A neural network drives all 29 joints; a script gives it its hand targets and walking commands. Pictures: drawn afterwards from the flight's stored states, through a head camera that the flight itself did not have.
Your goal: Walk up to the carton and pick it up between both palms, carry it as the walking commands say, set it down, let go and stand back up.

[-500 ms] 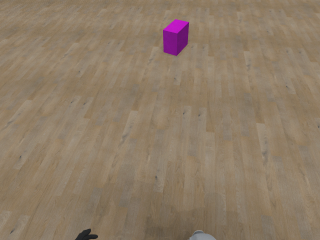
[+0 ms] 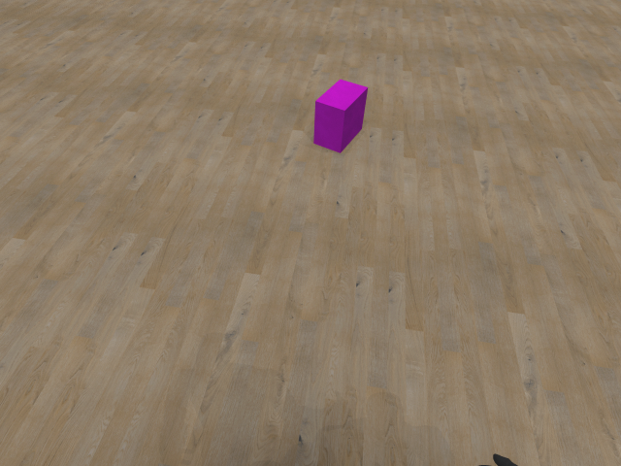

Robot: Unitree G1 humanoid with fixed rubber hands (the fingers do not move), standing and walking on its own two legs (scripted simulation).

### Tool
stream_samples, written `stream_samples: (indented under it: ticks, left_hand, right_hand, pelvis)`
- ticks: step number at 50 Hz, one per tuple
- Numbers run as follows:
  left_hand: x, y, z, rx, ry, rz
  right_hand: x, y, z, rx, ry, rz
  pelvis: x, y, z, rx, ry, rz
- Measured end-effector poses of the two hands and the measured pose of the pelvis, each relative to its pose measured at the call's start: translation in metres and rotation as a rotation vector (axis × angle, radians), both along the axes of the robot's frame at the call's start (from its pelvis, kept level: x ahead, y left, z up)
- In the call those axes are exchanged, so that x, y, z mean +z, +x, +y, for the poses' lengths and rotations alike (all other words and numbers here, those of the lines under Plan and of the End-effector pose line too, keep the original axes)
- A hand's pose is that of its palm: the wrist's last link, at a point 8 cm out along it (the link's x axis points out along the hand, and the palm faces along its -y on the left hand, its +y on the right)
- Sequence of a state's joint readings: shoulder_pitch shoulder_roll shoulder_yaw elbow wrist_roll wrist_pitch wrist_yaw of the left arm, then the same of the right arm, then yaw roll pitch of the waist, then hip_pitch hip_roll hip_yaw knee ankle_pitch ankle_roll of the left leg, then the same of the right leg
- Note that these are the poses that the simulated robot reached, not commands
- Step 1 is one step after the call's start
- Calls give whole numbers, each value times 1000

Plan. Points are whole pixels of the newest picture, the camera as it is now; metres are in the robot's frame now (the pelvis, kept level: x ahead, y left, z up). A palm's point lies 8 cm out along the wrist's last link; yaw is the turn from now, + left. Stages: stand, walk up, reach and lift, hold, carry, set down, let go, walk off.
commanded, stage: walk up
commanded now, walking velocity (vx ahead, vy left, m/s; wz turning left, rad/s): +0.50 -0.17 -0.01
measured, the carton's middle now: (340, 116) +1.86 -0.13 -0.63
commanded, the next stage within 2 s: none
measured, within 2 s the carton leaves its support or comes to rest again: neither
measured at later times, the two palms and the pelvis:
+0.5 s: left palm (216, 340) +0.34 +0.18 -0.12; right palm (534, 427) +0.22 -0.31 -0.14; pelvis +0.24 -0.07 +0.00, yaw +0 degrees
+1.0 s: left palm (229, 289) +0.44 +0.17 -0.12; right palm (465, 227) +0.60 -0.30 -0.12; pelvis +0.50 -0.05 +0.00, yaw -1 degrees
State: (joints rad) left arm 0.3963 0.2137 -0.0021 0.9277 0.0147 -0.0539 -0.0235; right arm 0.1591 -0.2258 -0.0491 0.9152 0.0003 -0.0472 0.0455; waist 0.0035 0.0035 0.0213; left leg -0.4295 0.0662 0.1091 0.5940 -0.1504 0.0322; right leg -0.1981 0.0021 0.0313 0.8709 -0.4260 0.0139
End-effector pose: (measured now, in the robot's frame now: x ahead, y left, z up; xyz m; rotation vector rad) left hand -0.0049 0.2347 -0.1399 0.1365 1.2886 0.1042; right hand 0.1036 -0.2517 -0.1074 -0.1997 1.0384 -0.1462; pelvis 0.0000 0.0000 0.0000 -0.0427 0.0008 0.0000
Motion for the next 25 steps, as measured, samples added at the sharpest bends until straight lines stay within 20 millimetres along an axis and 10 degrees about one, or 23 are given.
stream_samples:
  ticks: [6,14,25]
  left_hand:
    - [17,113,13,-44,8,-130]
    - [31,210,-3,-68,-5,-162]
    - [24,341,-56,-76,69,-193]
  right_hand:
    - [11,-6,8,-57,-5,113]
    - [15,3,-6,-101,-11,245]
    - [-34,120,-62,-86,58,267]
  pelvis:
    - [17,50,5,-6,-12,2]
    - [25,115,-10,-3,1,0]
    - [-5,236,-74,6,82,14]
